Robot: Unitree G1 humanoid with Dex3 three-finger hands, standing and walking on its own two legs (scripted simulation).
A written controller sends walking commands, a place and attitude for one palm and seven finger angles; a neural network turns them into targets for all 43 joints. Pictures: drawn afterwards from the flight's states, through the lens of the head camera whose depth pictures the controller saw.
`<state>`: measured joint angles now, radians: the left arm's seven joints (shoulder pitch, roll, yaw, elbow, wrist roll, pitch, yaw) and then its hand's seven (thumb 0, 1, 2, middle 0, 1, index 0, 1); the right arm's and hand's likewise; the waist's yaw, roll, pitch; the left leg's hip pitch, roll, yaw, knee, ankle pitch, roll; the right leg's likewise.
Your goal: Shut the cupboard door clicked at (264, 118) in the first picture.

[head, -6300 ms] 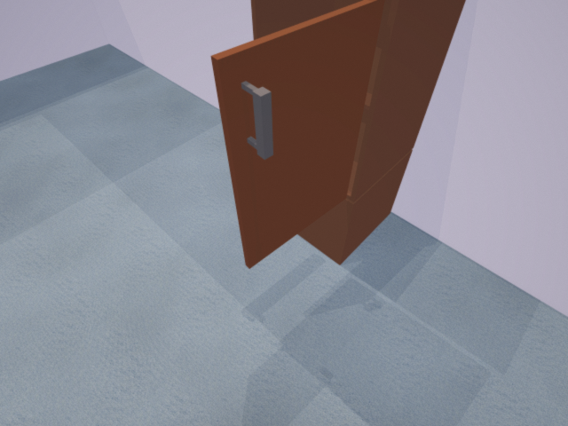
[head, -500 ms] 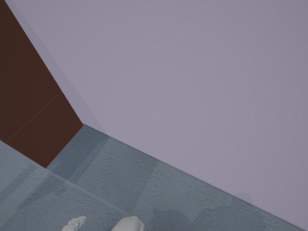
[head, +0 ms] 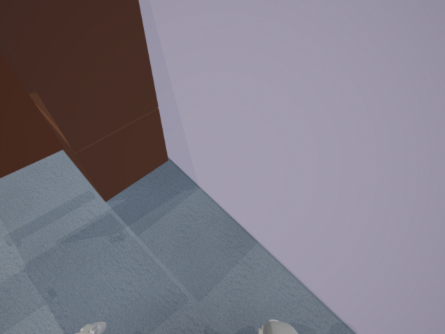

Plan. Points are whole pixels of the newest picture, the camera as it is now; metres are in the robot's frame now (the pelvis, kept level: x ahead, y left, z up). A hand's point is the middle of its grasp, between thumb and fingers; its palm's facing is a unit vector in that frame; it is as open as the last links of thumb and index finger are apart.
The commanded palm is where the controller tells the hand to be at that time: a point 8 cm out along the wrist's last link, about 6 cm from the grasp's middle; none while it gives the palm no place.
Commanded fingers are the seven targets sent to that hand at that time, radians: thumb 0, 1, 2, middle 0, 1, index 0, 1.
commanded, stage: turn to face it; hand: left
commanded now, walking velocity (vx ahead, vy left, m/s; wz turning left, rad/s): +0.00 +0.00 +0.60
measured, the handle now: out of the picture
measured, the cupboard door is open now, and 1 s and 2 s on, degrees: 85 85 85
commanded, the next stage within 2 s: take the last steps up to it in 1.02 s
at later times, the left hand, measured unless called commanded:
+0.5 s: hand out of the picture -0.02 +0.20 -0.19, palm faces +0.37 -0.91 -0.21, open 7.3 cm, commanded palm none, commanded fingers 0.00 0.90 0.90 -0.20 -0.30 -0.20 -0.30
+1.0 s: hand out of the picture -0.03 +0.17 -0.16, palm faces +0.56 -0.79 -0.26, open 7.3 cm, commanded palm none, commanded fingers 0.00 0.90 0.90 -0.20 -0.30 -0.20 -0.30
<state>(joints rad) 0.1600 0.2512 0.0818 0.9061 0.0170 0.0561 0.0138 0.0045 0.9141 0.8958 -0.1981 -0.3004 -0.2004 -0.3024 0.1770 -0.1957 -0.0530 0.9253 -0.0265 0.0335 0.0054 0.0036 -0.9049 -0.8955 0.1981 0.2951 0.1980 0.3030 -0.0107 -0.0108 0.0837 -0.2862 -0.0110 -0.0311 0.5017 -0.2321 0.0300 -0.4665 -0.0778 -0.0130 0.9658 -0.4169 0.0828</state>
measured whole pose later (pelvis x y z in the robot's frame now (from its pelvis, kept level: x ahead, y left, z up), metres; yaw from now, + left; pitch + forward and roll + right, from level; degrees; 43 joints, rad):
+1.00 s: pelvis +0.01 -0.04 +0.00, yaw +35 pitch -1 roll +1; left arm 0.20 0.16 0.04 0.91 0.02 0.01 0.02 0.00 0.91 0.90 -0.20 -0.30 -0.20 -0.30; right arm 0.17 -0.23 -0.08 0.97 -0.02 0.08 0.02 0.01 -0.91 -0.90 0.20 0.29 0.20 0.30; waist -0.02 0.04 0.10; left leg -0.48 -0.03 -0.03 1.10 -0.43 -0.04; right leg -0.23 -0.08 -0.10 0.55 -0.30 0.00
